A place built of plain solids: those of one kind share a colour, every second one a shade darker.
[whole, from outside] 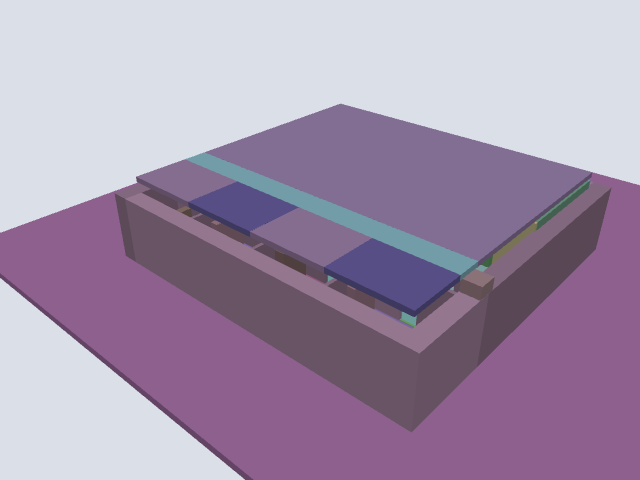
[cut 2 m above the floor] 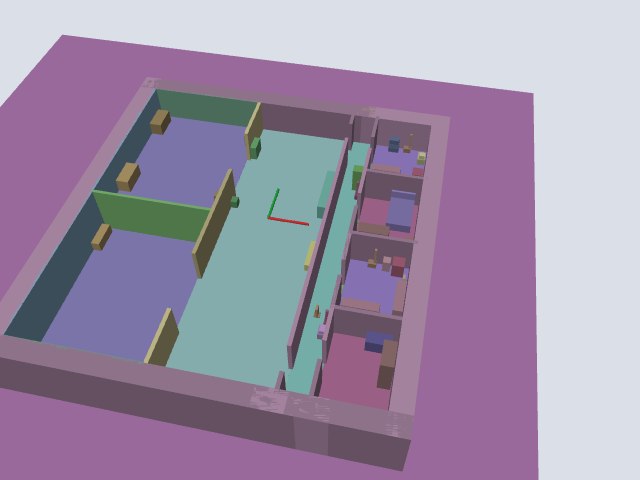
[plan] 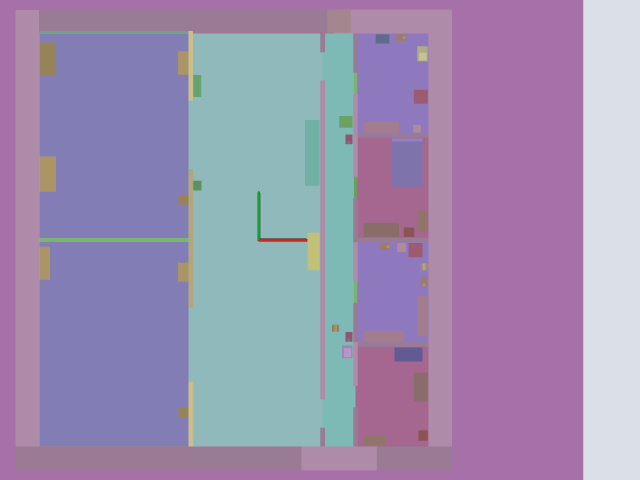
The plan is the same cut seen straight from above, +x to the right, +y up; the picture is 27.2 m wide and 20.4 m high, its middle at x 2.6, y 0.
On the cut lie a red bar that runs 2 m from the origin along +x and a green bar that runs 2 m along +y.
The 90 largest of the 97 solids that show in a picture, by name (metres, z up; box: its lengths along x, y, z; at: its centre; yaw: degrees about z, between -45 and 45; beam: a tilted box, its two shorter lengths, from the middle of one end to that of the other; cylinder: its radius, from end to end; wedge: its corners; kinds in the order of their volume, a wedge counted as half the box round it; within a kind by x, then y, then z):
{
 "ground_under_all_1": {"box": [34.91, 35.52, 0.4], "at": [-3.67, 0.0, -0.75]},
 "wall_1": {"box": [1.0, 19.56, 3.98], "at": [-9.84, 0.0, 1.39]},
 "wall_2": {"box": [13.95, 1.0, 3.98], "at": [-3.37, -9.28, 1.39]},
 "wall_3": {"box": [13.95, 1.0, 3.98], "at": [-3.37, 9.28, 1.39]},
 "wall_4": {"box": [1.1, 1.0, 3.98], "at": [2.36, 9.28, 1.39]},
 "wall_5": {"box": [0.2, 1.0, 3.98], "at": [2.71, -8.48, 1.39]},
 "wall_6": {"box": [0.2, 13.56, 3.98], "at": [2.71, 0.0, 1.39]},
 "wall_7": {"box": [0.2, 1.0, 3.98], "at": [2.71, 8.48, 1.39]},
 "wall_8": {"box": [3.2, 1.0, 3.98], "at": [3.41, -9.28, 1.39]},
 "wall_9": {"box": [0.2, 1.87, 3.98], "at": [4.11, -8.05, 1.39]},
 "wall_10": {"box": [0.2, 1.87, 3.98], "at": [4.11, -8.05, 1.39]},
 "wall_11": {"box": [0.2, 1.87, 3.98], "at": [4.11, -5.27, 1.39]},
 "wall_12": {"box": [0.2, 3.54, 3.98], "at": [4.11, -4.44, 1.39]},
 "wall_13": {"box": [0.2, 1.87, 3.98], "at": [4.11, -3.61, 1.39]},
 "wall_14": {"box": [0.2, 1.87, 3.98], "at": [4.11, -0.83, 1.39]},
 "wall_15": {"box": [0.2, 3.54, 3.98], "at": [4.11, 0.0, 1.39]},
 "wall_16": {"box": [0.2, 1.87, 3.98], "at": [4.11, 0.83, 1.39]},
 "wall_17": {"box": [0.2, 1.87, 3.98], "at": [4.11, 3.61, 1.39]},
 "wall_18": {"box": [0.2, 3.54, 3.98], "at": [4.11, 4.44, 1.39]},
 "wall_19": {"box": [0.2, 1.87, 3.98], "at": [4.11, 5.27, 1.39]},
 "wall_20": {"box": [0.2, 1.87, 3.98], "at": [4.11, 8.05, 1.39]},
 "wall_21": {"box": [0.2, 1.87, 3.98], "at": [4.11, 8.05, 1.39]},
 "wall_22": {"box": [5.0, 1.0, 3.98], "at": [5.71, -9.28, 1.39]},
 "wall_23": {"box": [3.4, 0.2, 3.98], "at": [5.71, -4.44, 1.39]},
 "wall_24": {"box": [3.4, 0.2, 3.98], "at": [5.71, 0.0, 1.39]},
 "wall_25": {"box": [3.4, 0.2, 3.98], "at": [5.71, 4.44, 1.39]},
 "wall_26": {"box": [5.0, 1.0, 3.98], "at": [5.71, 9.28, 1.39]},
 "wall_27": {"box": [1.0, 6.24, 3.98], "at": [7.71, -6.66, 1.39]},
 "wall_28": {"box": [1.0, 6.24, 3.98], "at": [7.71, -2.22, 1.39]},
 "wall_29": {"box": [1.0, 6.24, 3.98], "at": [7.71, 2.22, 1.39]},
 "wall_30": {"box": [1.0, 6.24, 3.98], "at": [7.71, 6.66, 1.39]},
 "floor_upper_1": {"box": [5.7, 17.76, 1.37], "at": [-0.14, 0.0, 0.09]},
 "floor_lower_1": {"box": [6.33, 8.68, 0.6], "at": [-6.16, -4.42, -0.3]},
 "floor_lower_2": {"box": [6.33, 8.68, 1.37], "at": [-6.16, 4.42, 0.09]},
 "ceil_hall_1": {"box": [12.15, 17.76, 0.3], "at": [-3.37, 0.0, 4.17]},
 "floor_bedroom_1": {"box": [3.2, 4.44, 1.37], "at": [5.71, -6.66, 0.09]},
 "floor_bedroom_2": {"box": [3.2, 4.44, 1.37], "at": [5.71, 2.22, 0.09]},
 "floor_wetroom_1": {"box": [3.2, 4.44, 1.37], "at": [5.71, -2.22, 0.09]},
 "floor_wetroom_2": {"box": [3.2, 4.44, 1.37], "at": [5.71, 6.66, 0.09]},
 "floor_back_corridor_1": {"box": [1.4, 17.76, 1.37], "at": [3.41, 0.0, 0.09]},
 "leaf_far_1": {"box": [0.12, 17.76, 4.45], "at": [-9.38, 0.0, 1.62]},
 "ceil_bedroom_1": {"box": [3.2, 4.44, 0.3], "at": [5.71, -6.66, 4.17]},
 "ceil_bedroom_2": {"box": [3.2, 4.44, 0.3], "at": [5.71, 2.22, 4.17]},
 "ceil_wetroom_1": {"box": [3.2, 4.44, 0.3], "at": [5.71, -2.22, 4.17]},
 "ceil_wetroom_2": {"box": [3.2, 4.44, 0.3], "at": [5.71, 6.66, 4.17]},
 "ceil_back_corridor_1": {"box": [1.4, 17.76, 0.3], "at": [3.41, 0.0, 4.17]},
 "pier_1": {"box": [0.2, 2.86, 3.09], "at": [-2.89, -7.45, 2.31]},
 "pier_2": {"box": [0.2, 5.89, 3.09], "at": [-2.89, 0.07, 2.31]},
 "pier_3": {"box": [0.2, 2.96, 3.09], "at": [-2.89, 7.4, 2.31]},
 "leaf_1": {"box": [6.33, 0.12, 4.45], "at": [-6.16, -8.82, 1.62]},
 "leaf_2": {"box": [6.33, 0.12, 4.45], "at": [-6.16, 8.82, 1.62]},
 "partition_1": {"box": [6.33, 0.16, 4.45], "at": [-6.16, 0.0, 1.62]},
 "door_leaf_1": {"box": [1.0, 0.97, 4.64], "at": [3.41, 9.29, 1.72]},
 "shelves_wetroom_1": {"box": [1.5, 0.45, 2.0], "at": [5.21, 4.79, 1.77]},
 "shelves_wetroom_2": {"box": [1.7, 0.45, 2.0], "at": [5.31, -4.08, 1.77]},
 "shelves_wetroom_3": {"box": [0.45, 1.7, 2.0], "at": [6.96, -3.24, 1.77]},
 "wardrobe_bedroom_1": {"box": [1.5, 0.6, 2.06], "at": [5.21, 0.43, 1.79]},
 "wardrobe_bedroom_2": {"box": [0.6, 1.25, 2.06], "at": [6.88, -6.25, 1.79]},
 "furn_lower_1": {"box": [0.45, 1.4, 0.56], "at": [-9.1, -0.99, 0.27]},
 "furn_lower_2": {"box": [0.7, 1.5, 0.76], "at": [-8.97, 2.8, 1.14]},
 "furn_lower_3": {"box": [0.7, 1.4, 0.76], "at": [-8.97, 7.7, 1.14]},
 "furn_lower_4": {"box": [0.45, 0.8, 0.81], "at": [-3.21, -1.37, 0.4]},
 "furn_lower_5": {"box": [0.45, 1.0, 0.81], "at": [-3.21, 7.52, 1.17]},
 "furn_lower_6": {"box": [0.42, 0.42, 1.3], "at": [-3.2, -7.33, 0.65]},
 "furn_lower_7": {"box": [0.42, 0.42, 1.35], "at": [-3.2, 1.71, 1.44]},
 "kitchen_run_upper_1": {"box": [0.62, 2.8, 0.91], "at": [2.27, 3.7, 1.22]},
 "bed_bedroom_1": {"box": [1.3, 2.05, 0.51], "at": [6.31, 3.29, 1.02]},
 "bed_bedroom_2": {"box": [1.3, 0.12, 0.45], "at": [6.31, 4.25, 1.5]},
 "chest_bedroom_1": {"box": [0.9, 0.45, 0.81], "at": [4.91, -8.53, 1.17]},
 "chest_bedroom_2": {"box": [0.45, 0.9, 0.81], "at": [6.96, 0.8, 1.17]},
 "machine_wetroom_1": {"box": [0.6, 0.6, 0.85], "at": [6.66, -0.43, 1.19]},
 "machine_wetroom_2": {"box": [0.6, 0.6, 0.85], "at": [6.88, 6.09, 1.19]},
 "desk_bedroom_1": {"box": [1.2, 0.6, 0.76], "at": [6.36, -4.87, 1.14]},
 "step_saddle_1": {"box": [0.14, 0.9, 1.38], "at": [4.11, -2.22, 0.09]},
 "step_saddle_2": {"box": [0.14, 0.9, 1.38], "at": [4.11, 2.22, 0.09]},
 "step_saddle_3": {"box": [0.14, 0.9, 1.38], "at": [4.11, 6.66, 0.09]},
 "seat_stack_back_corridor_1": {"box": [0.56, 0.5, 1.46], "at": [3.7, 5.02, 1.49]},
 "settle_upper_1": {"box": [0.5, 1.6, 0.46], "at": [2.33, -0.49, 0.99]},
 "beside_upper_1": {"box": [0.35, 0.95, 0.85], "at": [-2.62, 6.54, 1.19]},
 "beside_upper_2": {"box": [0.36, 0.42, 0.47], "at": [-2.61, 2.31, 1.0]},
 "crates_wetroom_1": {"box": [0.6, 0.4, 0.29], "at": [5.26, 8.55, 0.91]},
 "crates_wetroom_2": {"box": [0.58, 0.38, 0.29], "at": [5.26, 8.55, 1.21]},
 "crates_wetroom_3": {"box": [0.57, 0.37, 0.29], "at": [5.26, 8.55, 1.5]},
 "bedside_bedroom_1": {"box": [0.45, 0.4, 0.51], "at": [6.38, 0.33, 1.02]},
 "bedside_bedroom_2": {"box": [0.4, 0.45, 0.51], "at": [6.98, -8.3, 1.02]},
 "bin_wetroom_1": {"box": [0.38, 0.38, 0.7], "at": [6.07, -0.32, 1.12]},
 "bin_wetroom_2": {"box": [0.32, 0.32, 0.7], "at": [6.72, 4.73, 1.12]},
 "boxes_wetroom_1": {"box": [0.45, 0.64, 0.41], "at": [6.96, 7.91, 0.97]},
 "boxes_back_corridor_1": {"box": [0.45, 0.54, 0.41], "at": [3.75, -4.76, 0.97]},
 "bucket_back_corridor_1": {"box": [0.3, 0.42, 0.3], "at": [3.83, -4.12, 0.92]}
}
